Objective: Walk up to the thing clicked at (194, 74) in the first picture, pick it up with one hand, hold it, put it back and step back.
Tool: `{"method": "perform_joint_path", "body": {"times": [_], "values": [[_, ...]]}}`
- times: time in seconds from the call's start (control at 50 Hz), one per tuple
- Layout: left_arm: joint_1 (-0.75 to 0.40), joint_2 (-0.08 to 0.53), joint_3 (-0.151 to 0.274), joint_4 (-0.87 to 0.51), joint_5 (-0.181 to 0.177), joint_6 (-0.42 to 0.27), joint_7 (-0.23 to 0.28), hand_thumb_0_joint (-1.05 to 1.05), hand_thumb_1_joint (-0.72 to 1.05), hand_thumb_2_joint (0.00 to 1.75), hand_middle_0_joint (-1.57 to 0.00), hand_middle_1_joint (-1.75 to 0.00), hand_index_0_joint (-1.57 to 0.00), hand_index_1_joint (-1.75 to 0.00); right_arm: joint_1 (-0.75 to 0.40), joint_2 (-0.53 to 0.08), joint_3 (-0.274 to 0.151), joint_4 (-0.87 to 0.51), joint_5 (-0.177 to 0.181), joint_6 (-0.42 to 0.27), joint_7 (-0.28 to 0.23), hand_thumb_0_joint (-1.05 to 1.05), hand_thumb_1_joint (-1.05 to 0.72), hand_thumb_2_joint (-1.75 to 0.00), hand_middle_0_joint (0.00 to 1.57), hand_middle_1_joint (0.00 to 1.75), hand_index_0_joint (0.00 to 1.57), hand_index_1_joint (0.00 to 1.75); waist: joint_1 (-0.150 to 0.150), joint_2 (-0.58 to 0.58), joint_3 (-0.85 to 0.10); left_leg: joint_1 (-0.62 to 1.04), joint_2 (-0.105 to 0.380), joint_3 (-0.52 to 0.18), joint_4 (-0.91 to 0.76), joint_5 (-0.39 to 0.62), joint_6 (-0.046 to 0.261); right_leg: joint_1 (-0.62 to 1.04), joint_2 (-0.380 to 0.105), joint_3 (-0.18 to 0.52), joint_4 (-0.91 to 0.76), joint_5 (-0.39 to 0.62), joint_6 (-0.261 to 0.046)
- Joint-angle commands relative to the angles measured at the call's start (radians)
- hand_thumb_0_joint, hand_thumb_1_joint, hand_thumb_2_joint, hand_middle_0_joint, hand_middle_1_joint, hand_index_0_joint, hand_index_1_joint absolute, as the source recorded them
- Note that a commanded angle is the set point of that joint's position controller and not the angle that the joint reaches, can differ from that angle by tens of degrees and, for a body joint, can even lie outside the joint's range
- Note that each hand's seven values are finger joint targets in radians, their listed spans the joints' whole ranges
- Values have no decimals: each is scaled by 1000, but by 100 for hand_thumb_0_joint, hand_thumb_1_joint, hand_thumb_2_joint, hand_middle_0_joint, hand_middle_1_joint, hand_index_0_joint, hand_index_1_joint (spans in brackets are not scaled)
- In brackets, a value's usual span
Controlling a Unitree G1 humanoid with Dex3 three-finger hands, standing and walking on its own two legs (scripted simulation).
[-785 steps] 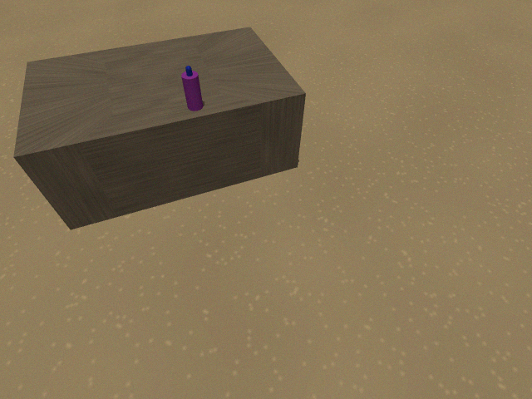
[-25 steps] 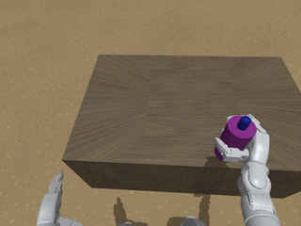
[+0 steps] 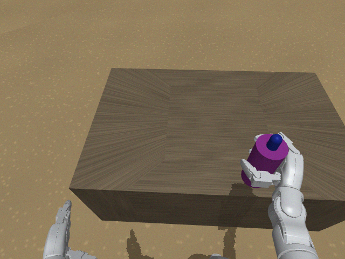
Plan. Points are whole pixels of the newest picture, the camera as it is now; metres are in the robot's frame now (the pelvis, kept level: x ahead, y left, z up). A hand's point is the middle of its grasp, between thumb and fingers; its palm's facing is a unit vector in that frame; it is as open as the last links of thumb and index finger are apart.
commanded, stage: hold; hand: right
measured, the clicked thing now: (264, 159) +0.33 -0.18 +0.05
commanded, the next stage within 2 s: none
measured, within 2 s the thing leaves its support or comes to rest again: neither
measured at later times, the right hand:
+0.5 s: hand (263, 163) +0.32 -0.18 +0.04, palm faces +0.29 +0.96 -0.03, open 8.7 cm
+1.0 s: hand (262, 164) +0.32 -0.18 +0.04, palm faces +0.28 +0.96 -0.03, open 8.8 cm
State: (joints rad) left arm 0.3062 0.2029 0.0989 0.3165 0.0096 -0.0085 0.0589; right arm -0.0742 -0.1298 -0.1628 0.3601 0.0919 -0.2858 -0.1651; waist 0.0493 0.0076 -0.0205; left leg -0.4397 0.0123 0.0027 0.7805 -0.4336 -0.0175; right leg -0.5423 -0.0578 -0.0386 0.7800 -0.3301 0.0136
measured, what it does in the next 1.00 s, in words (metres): stands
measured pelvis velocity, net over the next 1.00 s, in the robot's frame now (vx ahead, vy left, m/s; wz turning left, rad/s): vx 0.00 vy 0.00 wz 0.00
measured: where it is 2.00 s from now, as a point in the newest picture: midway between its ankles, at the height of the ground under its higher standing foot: outside the picture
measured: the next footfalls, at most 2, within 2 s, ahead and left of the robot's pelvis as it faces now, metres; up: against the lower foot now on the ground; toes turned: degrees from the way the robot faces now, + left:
none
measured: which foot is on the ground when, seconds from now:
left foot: down 0.00-1.00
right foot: down 0.00-1.00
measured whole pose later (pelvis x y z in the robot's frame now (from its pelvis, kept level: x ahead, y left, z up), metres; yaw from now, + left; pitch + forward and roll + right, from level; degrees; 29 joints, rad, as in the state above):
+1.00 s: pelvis +0.00 +0.00 +0.01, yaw +0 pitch +4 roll +1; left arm 0.29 0.20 0.10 0.38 0.02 -0.07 0.06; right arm -0.07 -0.13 -0.17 0.38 0.09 -0.29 -0.15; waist 0.05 0.01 -0.01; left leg -0.40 0.01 0.00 0.73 -0.40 -0.02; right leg -0.51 -0.06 -0.04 0.74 -0.30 0.01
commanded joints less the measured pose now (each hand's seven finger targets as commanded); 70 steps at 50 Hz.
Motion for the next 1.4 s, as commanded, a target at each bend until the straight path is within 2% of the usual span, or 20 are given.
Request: {"method": "perform_joint_path", "body": {"times": [0.0,0.14,0.2,0.24,0.28,0.3,0.36,0.4,0.46,0.48,0.56,0.6,0.64,0.68,0.9,0.98,1.22,1.28,1.32,1.38], "values": [[-48,131,53,-168,3,-59,12,0,-54,5,-5,-6,-6,-6,-358,-132,-45,-369,15,-135,5,0,-30,-130,125,140,129,140,-9,-55,-332,10,-26,24,-125,320,1,302,34,16,-104,233,-13],[-62,147,70,-160,6,-70,15,0,-55,6,-6,-7,-6,-6,-400,-117,-35,-336,19,-139,12,0,-31,-132,125,141,130,141,18,-13,-332,24,-19,10,-138,368,-10,292,39,8,-91,241,-22],[-35,149,68,-161,7,-72,12,0,-55,6,-6,-7,-6,-7,-392,-167,-79,-359,14,-146,10,0,-28,-130,123,139,128,139,-7,-57,-358,36,-21,17,-136,346,-4,308,39,11,-106,241,-15],[-31,125,56,-119,7,-70,9,0,-54,5,-5,-6,-6,-6,-345,-129,-54,-306,17,-148,17,0,-31,-128,124,137,128,137,-7,-57,-297,16,-24,22,-135,330,-2,290,39,13,-113,233,-13],[-55,123,55,-163,5,-79,6,0,-55,5,-6,-6,-6,-6,-419,-153,-57,-424,20,-164,16,0,-28,-127,122,137,127,137,-8,-83,-373,40,-22,14,-134,356,0,328,39,12,-106,263,-14],[-68,164,93,-147,4,-81,11,0,-55,5,-6,-7,-6,-6,-370,-169,-77,-361,19,-155,15,0,-31,-129,123,138,128,138,-5,-66,-336,29,-25,18,-140,336,0,322,37,13,-114,242,-13],[-59,116,45,-123,6,-86,8,0,-55,6,-6,-7,-6,-7,-367,-125,-44,-344,22,-156,16,0,-30,-129,124,138,128,138,1,-48,-327,29,-25,16,-142,348,-3,300,38,13,-103,243,-17],[-84,148,76,-159,5,-94,15,0,-56,6,-6,-7,-6,-7,-412,-167,-66,-407,20,-162,13,0,-29,-130,123,139,128,139,6,-55,-383,41,-23,11,-143,374,-6,332,37,12,-96,264,-20],[-63,117,44,-110,6,-87,12,0,-55,6,-6,-7,-6,-7,-376,-138,-52,-349,21,-151,16,0,-26,-130,123,139,128,139,1,-57,-305,9,-26,18,-144,336,-1,289,36,15,-113,233,-17],[-115,133,55,-173,5,-95,15,0,-56,6,-6,-7,-6,-7,-444,-152,-48,-416,19,-163,16,0,-28,-130,123,138,128,138,2,-70,-375,34,-21,11,-144,345,-2,325,37,13,-106,239,-15],[-39,172,93,-79,8,-93,19,0,-55,6,-6,-7,-6,-7,-337,-153,-68,-305,20,-139,17,0,-27,-129,122,138,127,138,4,-49,-302,15,-27,23,-153,321,-1,303,36,17,-123,221,-16],[-98,126,50,-131,8,-101,15,0,-56,6,-6,-7,-6,-7,-433,-158,-61,-415,19,-156,11,0,-29,-130,123,138,128,138,-8,-66,-363,40,-26,21,-150,333,1,325,34,18,-124,239,-14],[-64,153,81,-92,7,-102,22,0,-55,6,-6,-7,-6,-7,-377,-130,-45,-337,21,-142,11,0,-30,-130,124,139,128,139,7,-47,-301,16,-30,28,-157,289,2,305,33,19,-135,192,-13],[-54,127,45,-105,5,-104,16,0,-55,6,-6,-7,-6,-7,-368,-144,-59,-303,16,-138,13,0,-30,-129,124,138,128,138,1,-48,-300,17,-31,28,-160,296,2,317,30,20,-139,205,-12],[-88,163,82,-125,11,-117,18,0,-55,6,-6,-6,-6,-7,-404,-137,-50,-361,18,-156,17,0,-28,-129,123,138,127,138,2,-55,-366,32,-31,26,-146,324,4,338,28,23,-129,241,-10],[-54,137,65,-63,8,-113,18,0,-56,6,-6,-7,-6,-7,-369,-133,-48,-324,20,-148,14,0,-27,-129,123,139,128,139,5,-53,-289,13,-28,21,-162,298,1,292,35,16,-133,196,-15],[-70,137,50,-101,10,-124,21,0,-56,6,-6,-7,-6,-7,-422,-163,-64,-390,24,-156,19,0,-29,-129,123,138,128,138,-2,-96,-349,28,-27,24,-143,342,3,326,32,19,-124,256,-10],[-69,157,72,-111,9,-131,25,0,-56,6,-6,-6,-5,-7,-352,-108,-31,-296,24,-140,26,0,-31,-130,124,139,129,139,20,-30,-313,15,-29,24,-156,318,-2,313,32,18,-126,218,-15],[-72,135,53,-117,10,-126,21,0,-56,6,-6,-6,-5,-7,-417,-154,-58,-416,23,-155,19,0,-31,-129,124,139,129,139,-7,-70,-376,46,-25,21,-153,336,1,339,34,18,-125,239,-13],[-45,145,63,-83,7,-123,22,0,-56,6,-6,-7,-6,-7,-336,-129,-59,-279,23,-134,21,0,-30,-129,124,139,128,139,6,-25,-295,33,-25,20,-159,348,-5,295,38,12,-122,235,-19]]}}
